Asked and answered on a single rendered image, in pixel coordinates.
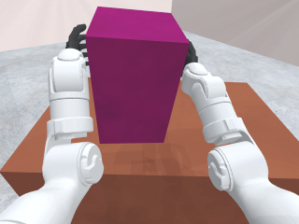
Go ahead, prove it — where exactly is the pedestal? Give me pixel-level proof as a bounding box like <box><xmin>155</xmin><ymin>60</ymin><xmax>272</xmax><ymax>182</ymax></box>
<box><xmin>0</xmin><ymin>77</ymin><xmax>299</xmax><ymax>224</ymax></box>

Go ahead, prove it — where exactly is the carton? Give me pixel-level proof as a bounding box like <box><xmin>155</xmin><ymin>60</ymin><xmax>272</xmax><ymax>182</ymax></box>
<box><xmin>85</xmin><ymin>7</ymin><xmax>190</xmax><ymax>144</ymax></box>

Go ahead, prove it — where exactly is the right robot forearm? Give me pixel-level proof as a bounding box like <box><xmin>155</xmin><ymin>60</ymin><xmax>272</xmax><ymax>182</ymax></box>
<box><xmin>181</xmin><ymin>63</ymin><xmax>268</xmax><ymax>176</ymax></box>

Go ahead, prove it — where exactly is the right robot hand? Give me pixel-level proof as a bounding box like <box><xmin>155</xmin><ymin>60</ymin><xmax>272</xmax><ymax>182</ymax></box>
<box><xmin>181</xmin><ymin>39</ymin><xmax>198</xmax><ymax>76</ymax></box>

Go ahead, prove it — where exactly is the robot left upper arm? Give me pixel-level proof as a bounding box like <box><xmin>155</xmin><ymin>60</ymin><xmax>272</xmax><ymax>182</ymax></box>
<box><xmin>0</xmin><ymin>142</ymin><xmax>104</xmax><ymax>224</ymax></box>

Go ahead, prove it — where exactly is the left robot hand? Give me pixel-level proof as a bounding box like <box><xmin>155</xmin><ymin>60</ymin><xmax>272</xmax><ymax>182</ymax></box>
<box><xmin>65</xmin><ymin>23</ymin><xmax>89</xmax><ymax>66</ymax></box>

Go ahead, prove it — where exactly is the robot right upper arm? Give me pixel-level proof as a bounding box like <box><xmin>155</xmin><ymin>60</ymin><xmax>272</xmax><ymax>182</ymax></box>
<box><xmin>207</xmin><ymin>141</ymin><xmax>299</xmax><ymax>224</ymax></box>

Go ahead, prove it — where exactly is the left robot forearm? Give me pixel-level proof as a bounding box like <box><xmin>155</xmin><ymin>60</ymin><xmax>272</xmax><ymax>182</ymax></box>
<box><xmin>42</xmin><ymin>48</ymin><xmax>93</xmax><ymax>178</ymax></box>

